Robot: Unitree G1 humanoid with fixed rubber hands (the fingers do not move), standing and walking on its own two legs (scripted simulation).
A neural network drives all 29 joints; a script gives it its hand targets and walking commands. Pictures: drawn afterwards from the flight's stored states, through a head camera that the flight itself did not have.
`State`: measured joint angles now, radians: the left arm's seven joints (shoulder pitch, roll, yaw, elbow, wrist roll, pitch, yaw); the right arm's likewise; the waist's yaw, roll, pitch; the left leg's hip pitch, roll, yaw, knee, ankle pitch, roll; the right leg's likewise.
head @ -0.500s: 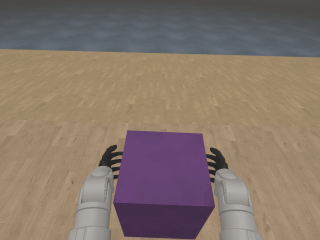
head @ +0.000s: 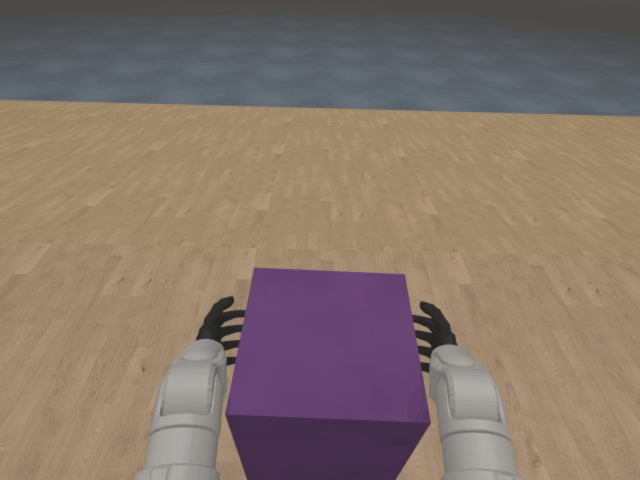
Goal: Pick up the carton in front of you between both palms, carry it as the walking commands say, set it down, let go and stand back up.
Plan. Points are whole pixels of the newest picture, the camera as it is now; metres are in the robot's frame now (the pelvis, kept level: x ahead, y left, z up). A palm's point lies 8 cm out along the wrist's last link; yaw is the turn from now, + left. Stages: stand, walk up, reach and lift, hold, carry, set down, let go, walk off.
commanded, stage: hold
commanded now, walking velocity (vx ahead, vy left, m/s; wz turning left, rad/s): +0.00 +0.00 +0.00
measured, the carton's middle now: (324, 381) +0.29 +0.00 -0.03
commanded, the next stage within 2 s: carry in 0.26 s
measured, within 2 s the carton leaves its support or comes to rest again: neither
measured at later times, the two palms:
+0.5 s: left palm (198, 328) +0.31 +0.17 +0.06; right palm (425, 327) +0.31 -0.13 +0.06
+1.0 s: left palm (199, 216) +0.53 +0.22 +0.07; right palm (372, 212) +0.55 -0.08 +0.08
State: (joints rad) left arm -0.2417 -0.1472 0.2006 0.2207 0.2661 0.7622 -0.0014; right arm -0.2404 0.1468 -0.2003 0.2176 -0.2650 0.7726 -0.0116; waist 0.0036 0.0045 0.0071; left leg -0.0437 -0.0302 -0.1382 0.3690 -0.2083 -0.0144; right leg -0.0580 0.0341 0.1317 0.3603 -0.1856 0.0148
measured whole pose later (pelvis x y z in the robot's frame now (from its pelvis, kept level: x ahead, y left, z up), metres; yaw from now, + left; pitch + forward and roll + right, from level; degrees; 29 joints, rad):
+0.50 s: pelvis +0.03 +0.02 -0.01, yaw +1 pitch +2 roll +1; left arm -0.19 -0.13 0.13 -0.03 0.18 0.91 0.05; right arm -0.21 0.13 -0.15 0.01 -0.16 0.91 -0.05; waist 0.00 -0.02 -0.14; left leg -0.24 0.00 0.00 0.52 -0.29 -0.01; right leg -0.28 -0.05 0.04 0.59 -0.37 0.02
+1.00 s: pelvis +0.27 +0.05 -0.02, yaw +1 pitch +4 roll +1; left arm -0.18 -0.13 0.14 -0.39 0.09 1.25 0.11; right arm -0.21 0.14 -0.11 -0.33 -0.10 1.22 -0.10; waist 0.02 -0.05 -0.10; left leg -0.44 0.03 0.25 0.57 -0.18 0.07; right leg -0.16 -0.12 -0.11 0.74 -0.49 0.03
